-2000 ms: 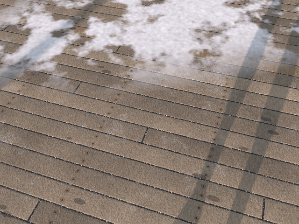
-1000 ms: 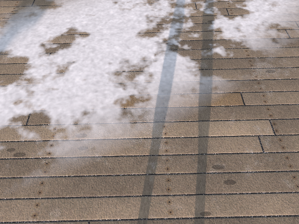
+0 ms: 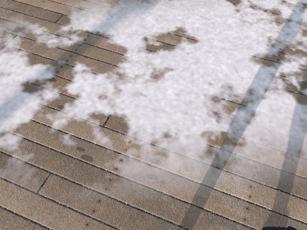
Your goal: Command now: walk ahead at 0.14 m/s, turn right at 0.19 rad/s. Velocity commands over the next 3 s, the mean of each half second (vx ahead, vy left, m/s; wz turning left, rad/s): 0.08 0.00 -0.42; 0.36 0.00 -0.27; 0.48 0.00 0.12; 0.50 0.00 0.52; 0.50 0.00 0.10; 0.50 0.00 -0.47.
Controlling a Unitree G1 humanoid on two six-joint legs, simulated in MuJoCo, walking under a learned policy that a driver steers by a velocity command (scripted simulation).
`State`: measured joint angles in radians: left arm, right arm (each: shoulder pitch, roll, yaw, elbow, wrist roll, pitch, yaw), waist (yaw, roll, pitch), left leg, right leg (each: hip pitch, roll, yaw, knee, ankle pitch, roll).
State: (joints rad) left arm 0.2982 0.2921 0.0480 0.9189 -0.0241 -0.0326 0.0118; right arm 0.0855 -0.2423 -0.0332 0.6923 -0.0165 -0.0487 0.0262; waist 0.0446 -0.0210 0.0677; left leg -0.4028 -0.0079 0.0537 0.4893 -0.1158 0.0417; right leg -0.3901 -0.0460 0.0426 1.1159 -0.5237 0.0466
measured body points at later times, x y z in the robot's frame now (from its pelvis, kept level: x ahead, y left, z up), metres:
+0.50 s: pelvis +0.07 -0.05 +0.01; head +0.10 -0.09 +0.46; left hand +0.26 +0.21 -0.08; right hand +0.14 -0.36 -0.12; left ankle +0.08 +0.10 -0.66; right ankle +0.05 -0.13 -0.73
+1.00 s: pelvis +0.25 -0.05 +0.01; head +0.27 -0.04 +0.46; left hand +0.44 +0.16 -0.11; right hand +0.22 -0.35 -0.10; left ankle +0.27 +0.04 -0.73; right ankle +0.15 -0.16 -0.66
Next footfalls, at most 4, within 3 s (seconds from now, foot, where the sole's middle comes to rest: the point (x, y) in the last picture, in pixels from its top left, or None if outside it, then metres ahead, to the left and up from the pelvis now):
0.36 right None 0.09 -0.14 -0.77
0.86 left None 0.31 0.03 -0.77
1.32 right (237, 211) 0.53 -0.32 -0.77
1.86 left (192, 142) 0.86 -0.14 -0.77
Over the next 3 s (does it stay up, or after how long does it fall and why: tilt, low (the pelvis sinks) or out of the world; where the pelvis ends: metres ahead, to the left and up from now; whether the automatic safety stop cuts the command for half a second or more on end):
stays up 1.36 -0.23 0.00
